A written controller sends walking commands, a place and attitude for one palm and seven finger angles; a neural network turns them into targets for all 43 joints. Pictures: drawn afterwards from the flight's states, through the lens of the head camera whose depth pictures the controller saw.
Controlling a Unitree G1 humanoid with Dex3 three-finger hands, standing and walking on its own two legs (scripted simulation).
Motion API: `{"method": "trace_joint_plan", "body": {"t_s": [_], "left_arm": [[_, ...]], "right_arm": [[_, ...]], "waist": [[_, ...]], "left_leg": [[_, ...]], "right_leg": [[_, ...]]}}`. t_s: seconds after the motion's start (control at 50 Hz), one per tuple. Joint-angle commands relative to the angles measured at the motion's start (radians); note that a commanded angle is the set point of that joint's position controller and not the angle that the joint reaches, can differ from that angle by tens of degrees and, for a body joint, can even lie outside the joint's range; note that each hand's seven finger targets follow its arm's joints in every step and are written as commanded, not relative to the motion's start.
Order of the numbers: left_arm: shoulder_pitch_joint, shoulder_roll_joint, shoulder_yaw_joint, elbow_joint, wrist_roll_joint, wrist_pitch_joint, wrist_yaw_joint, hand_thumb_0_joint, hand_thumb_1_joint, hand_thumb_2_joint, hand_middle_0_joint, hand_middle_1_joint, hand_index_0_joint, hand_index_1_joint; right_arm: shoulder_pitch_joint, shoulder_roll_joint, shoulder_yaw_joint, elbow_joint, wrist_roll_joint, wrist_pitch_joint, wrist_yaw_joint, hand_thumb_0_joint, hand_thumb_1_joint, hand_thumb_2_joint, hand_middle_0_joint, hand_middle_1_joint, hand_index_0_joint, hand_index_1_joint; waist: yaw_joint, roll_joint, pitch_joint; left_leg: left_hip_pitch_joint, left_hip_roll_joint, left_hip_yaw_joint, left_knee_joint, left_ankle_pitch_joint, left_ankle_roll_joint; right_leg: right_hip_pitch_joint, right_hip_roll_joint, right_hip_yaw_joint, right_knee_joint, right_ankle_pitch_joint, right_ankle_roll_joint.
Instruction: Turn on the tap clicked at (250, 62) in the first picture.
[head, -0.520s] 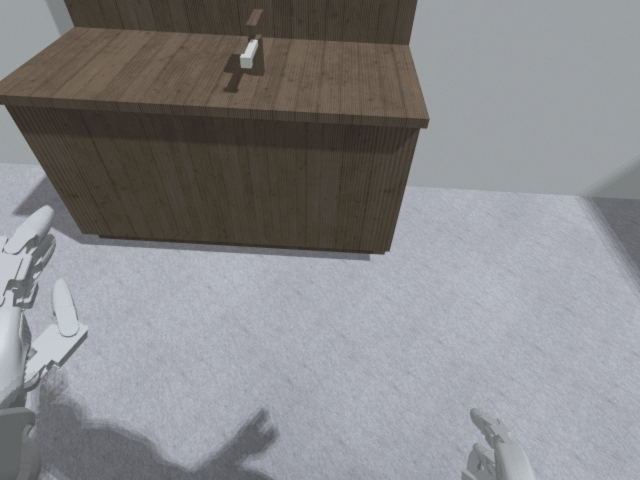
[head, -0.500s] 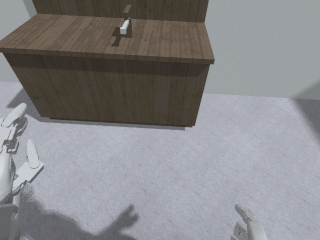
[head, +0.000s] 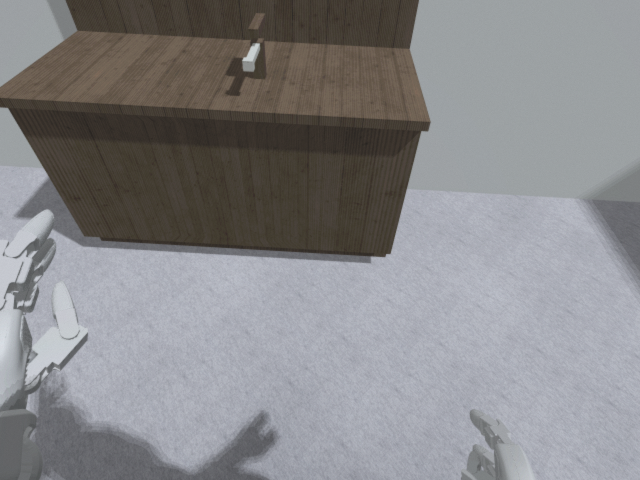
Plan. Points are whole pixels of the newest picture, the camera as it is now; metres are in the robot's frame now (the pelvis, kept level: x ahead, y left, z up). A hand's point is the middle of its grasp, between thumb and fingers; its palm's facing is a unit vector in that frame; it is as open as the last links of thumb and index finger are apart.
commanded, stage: walk to a spot facing it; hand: left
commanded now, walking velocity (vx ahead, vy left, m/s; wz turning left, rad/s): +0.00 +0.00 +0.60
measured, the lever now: (248, 64) +1.10 +0.27 +0.03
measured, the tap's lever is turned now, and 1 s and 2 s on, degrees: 0 0 0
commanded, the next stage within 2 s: turn to face it in 1.62 s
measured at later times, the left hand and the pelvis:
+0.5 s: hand (31, 355) +0.18 +0.27 +0.16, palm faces +0.54 -0.75 -0.39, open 7.4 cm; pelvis +0.01 +0.00 -0.01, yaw +11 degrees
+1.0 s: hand out of the picture +0.17 +0.35 +0.19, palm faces +0.76 -0.53 -0.38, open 7.4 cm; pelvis +0.09 +0.04 -0.01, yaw +28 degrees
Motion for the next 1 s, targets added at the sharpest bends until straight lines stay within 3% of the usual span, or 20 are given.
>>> {"method": "trace_joint_plan", "body": {"t_s": [0.0, 0.16, 0.24, 0.3, 0.36, 0.42, 0.44, 0.48, 0.5, 0.52, 0.6, 0.66, 0.7, 0.72, 0.74, 0.76, 0.78, 0.8, 0.86, 0.98], "left_arm": [[-0.085, 0.166, 0.102, -0.205, -0.004, -0.064, 0.019, 0.000, 0.900, 0.900, -0.200, -0.300, -0.200, -0.300], [-0.021, 0.202, 0.148, -0.279, -0.012, -0.059, 0.027, 0.000, 0.900, 0.900, -0.200, -0.300, -0.200, -0.300], [-0.040, 0.201, 0.150, -0.320, -0.006, -0.053, 0.036, 0.000, 0.900, 0.900, -0.200, -0.300, -0.200, -0.300], [-0.086, 0.186, 0.144, -0.320, 0.005, -0.050, 0.037, 0.000, 0.900, 0.900, -0.200, -0.300, -0.200, -0.300], [-0.090, 0.181, 0.141, -0.310, 0.011, -0.066, 0.023, 0.000, 0.900, 0.900, -0.200, -0.300, -0.200, -0.300], [-0.025, 0.168, 0.131, -0.299, 0.004, -0.066, 0.007, 0.000, 0.900, 0.900, -0.200, -0.300, -0.200, -0.300], [-0.016, 0.176, 0.138, -0.288, 0.002, -0.065, 0.004, 0.000, 0.900, 0.900, -0.200, -0.300, -0.200, -0.300], [-0.055, 0.216, 0.156, -0.254, -0.011, -0.058, 0.015, 0.000, 0.900, 0.900, -0.200, -0.300, -0.200, -0.300], [-0.069, 0.221, 0.166, -0.254, -0.018, -0.065, 0.023, 0.000, 0.900, 0.900, -0.200, -0.300, -0.200, -0.300], [-0.021, 0.210, 0.168, -0.211, -0.003, -0.066, 0.024, 0.000, 0.900, 0.900, -0.200, -0.300, -0.200, -0.300], [-0.066, 0.222, 0.163, -0.247, 0.009, -0.080, 0.023, 0.000, 0.900, 0.900, -0.200, -0.300, -0.200, -0.300], [-0.079, 0.200, 0.149, -0.318, -0.002, -0.066, 0.047, 0.000, 0.900, 0.900, -0.200, -0.300, -0.200, -0.300], [-0.084, 0.207, 0.144, -0.371, -0.006, -0.058, 0.062, 0.000, 0.900, 0.900, -0.200, -0.300, -0.200, -0.300], [-0.114, 0.204, 0.138, -0.421, -0.009, -0.071, 0.064, 0.000, 0.900, 0.900, -0.200, -0.300, -0.200, -0.300], [-0.108, 0.202, 0.153, -0.452, -0.019, -0.086, 0.069, 0.000, 0.900, 0.900, -0.200, -0.300, -0.200, -0.300], [-0.181, 0.231, 0.145, -0.450, -0.006, -0.105, 0.062, 0.000, 0.900, 0.900, -0.200, -0.300, -0.200, -0.300], [-0.127, 0.264, 0.201, -0.359, 0.005, -0.089, 0.048, 0.000, 0.900, 0.900, -0.200, -0.300, -0.200, -0.300], [-0.113, 0.241, 0.189, -0.384, 0.005, -0.081, 0.038, 0.000, 0.900, 0.900, -0.200, -0.300, -0.200, -0.300], [-0.067, 0.220, 0.189, -0.436, -0.003, -0.085, 0.027, 0.000, 0.900, 0.900, -0.200, -0.300, -0.200, -0.300], [-0.067, 0.143, 0.121, -0.252, -0.010, -0.070, 0.013, 0.000, 0.900, 0.900, -0.200, -0.300, -0.200, -0.300]], "right_arm": [[-0.093, -0.120, -0.054, -0.155, 0.005, -0.055, -0.014, 0.000, -0.900, -0.900, 0.200, 0.300, 0.200, 0.300], [-0.088, -0.119, -0.068, -0.171, 0.010, -0.043, -0.002, 0.000, -0.900, -0.900, 0.200, 0.300, 0.200, 0.300], [-0.083, -0.121, -0.067, -0.171, 0.006, -0.039, -0.009, 0.000, -0.900, -0.900, 0.200, 0.300, 0.200, 0.300], [-0.078, -0.127, -0.065, -0.159, 0.004, -0.048, -0.021, 0.000, -0.900, -0.900, 0.200, 0.300, 0.200, 0.300], [-0.062, -0.126, -0.075, -0.139, -0.007, -0.069, -0.017, 0.000, -0.900, -0.900, 0.200, 0.300, 0.200, 0.300], [-0.075, -0.120, -0.073, -0.128, -0.012, -0.066, -0.001, 0.000, -0.900, -0.900, 0.200, 0.300, 0.200, 0.300], [-0.079, -0.110, -0.068, -0.128, -0.009, -0.058, 0.003, 0.000, -0.900, -0.900, 0.200, 0.300, 0.200, 0.300], [-0.082, -0.090, -0.082, -0.137, 0.009, -0.048, 0.008, 0.000, -0.900, -0.900, 0.200, 0.300, 0.200, 0.300], [-0.095, -0.127, -0.089, -0.125, -0.004, -0.053, 0.001, 0.000, -0.900, -0.900, 0.200, 0.300, 0.200, 0.300], [-0.085, -0.099, -0.067, -0.112, -0.014, -0.049, 0.001, 0.000, -0.900, -0.900, 0.200, 0.300, 0.200, 0.300], [-0.101, -0.082, -0.056, -0.122, -0.012, -0.032, -0.015, 0.000, -0.900, -0.900, 0.200, 0.300, 0.200, 0.300], [-0.114, -0.060, -0.057, -0.160, -0.013, -0.042, -0.021, 0.000, -0.900, -0.900, 0.200, 0.300, 0.200, 0.300], [-0.064, -0.065, -0.069, -0.168, -0.010, -0.044, -0.025, 0.000, -0.900, -0.900, 0.200, 0.300, 0.200, 0.300], [-0.054, -0.087, -0.079, -0.176, -0.002, -0.042, -0.026, 0.000, -0.900, -0.900, 0.200, 0.300, 0.200, 0.300], [-0.074, -0.119, -0.083, -0.181, -0.002, -0.045, -0.016, 0.000, -0.900, -0.900, 0.200, 0.300, 0.200, 0.300], [-0.063, -0.109, -0.084, -0.164, 0.010, -0.059, 0.002, 0.000, -0.900, -0.900, 0.200, 0.300, 0.200, 0.300], [-0.068, -0.125, -0.101, -0.137, 0.016, -0.056, 0.006, 0.000, -0.900, -0.900, 0.200, 0.300, 0.200, 0.300], [-0.080, -0.123, -0.106, -0.137, 0.022, -0.048, 0.010, 0.000, -0.900, -0.900, 0.200, 0.300, 0.200, 0.300], [-0.083, -0.099, -0.092, -0.122, 0.026, -0.062, 0.012, 0.000, -0.900, -0.900, 0.200, 0.300, 0.200, 0.300], [-0.079, -0.102, -0.068, -0.113, 0.011, -0.084, -0.008, 0.000, -0.900, -0.900, 0.200, 0.300, 0.200, 0.300]], "waist": [[-0.005, 0.038, -0.072], [-0.012, 0.003, -0.109], [-0.021, 0.052, -0.085], [-0.029, 0.164, -0.037], [-0.032, 0.238, -0.041], [-0.010, 0.218, -0.074], [0.002, 0.145, -0.080], [0.005, -0.300, -0.047], [-0.003, -0.202, -0.011], [-0.009, -0.092, -0.001], [-0.002, -0.162, 0.030], [0.015, -0.177, -0.035], [-0.038, -0.101, -0.148], [-0.067, 0.067, -0.208], [-0.045, 0.344, -0.239], [-0.049, 0.249, -0.204], [-0.045, 0.170, -0.162], [-0.042, 0.185, -0.138], [-0.013, 0.195, -0.083], [-0.007, 0.220, -0.003]], "left_leg": [[-0.072, 0.050, -0.046, -0.125, 0.004, 0.007], [-0.117, 0.042, -0.095, -0.009, 0.022, 0.019], [-0.184, 0.050, -0.141, -0.025, -0.261, 0.052], [-0.236, 0.126, -0.361, -0.138, -0.447, 0.112], [-0.116, 0.193, -0.554, -0.195, -0.260, 0.170], [-0.173, 0.138, -0.442, -0.105, -0.092, 0.138], [-0.312, 0.093, -0.339, -0.008, -0.109, 0.105], [-0.584, -0.053, -0.001, 0.527, -0.293, -0.010], [-0.545, 0.009, -0.046, 0.688, -0.241, -0.022], [-0.515, 0.043, -0.032, 0.722, -0.208, -0.025], [-0.352, 0.096, 0.068, 0.464, -0.196, -0.023], [-0.129, 0.013, 0.216, 0.171, -0.161, -0.007], [0.153, -0.071, 0.279, 0.002, -0.019, 0.007], [0.364, 0.046, 0.085, -0.030, 0.029, 0.073], [0.461, 0.353, -0.402, -0.090, 0.321, 0.238], [0.422, 0.434, -0.605, -0.131, 0.317, 0.308], [0.328, 0.437, -0.579, -0.135, 0.170, 0.316], [0.254, 0.405, -0.517, -0.139, 0.048, 0.309], [0.084, 0.295, -0.283, -0.191, -0.108, 0.230], [-0.136, 0.237, -0.144, -0.273, -0.333, 0.168]], "right_leg": [[0.086, -0.039, 0.021, -0.056, 0.012, -0.007], [0.047, -0.129, 0.021, -0.010, -0.070, -0.026], [-0.004, -0.137, 0.018, 0.070, -0.328, -0.033], [-0.055, -0.059, -0.025, 0.247, -0.394, -0.013], [-0.108, 0.009, -0.022, 0.303, -0.353, 0.000], [0.069, -0.003, -0.008, 0.107, -0.310, -0.023], [0.220, -0.071, 0.044, -0.004, -0.261, -0.060], [0.311, -0.468, 0.502, -0.224, -0.391, -0.217], [0.203, -0.484, 0.447, -0.223, -0.294, -0.230], [0.155, -0.436, 0.304, -0.183, -0.208, -0.217], [0.112, -0.356, -0.012, -0.114, 0.181, -0.141], [0.116, -0.320, -0.109, 0.018, 0.369, -0.118], [0.041, -0.264, -0.193, 0.334, 0.465, -0.049], [-0.146, -0.216, -0.211, 0.608, 0.249, 0.004], [-0.373, -0.067, -0.165, 0.881, -0.359, 0.057], [-0.455, -0.061, -0.049, 1.001, -0.447, 0.032], [-0.501, -0.124, 0.044, 1.005, -0.406, 0.027], [-0.503, -0.143, 0.050, 0.982, -0.386, 0.030], [-0.414, -0.147, -0.031, 0.780, -0.248, 0.038], [-0.120, -0.087, -0.150, 0.378, -0.178, 0.049]]}}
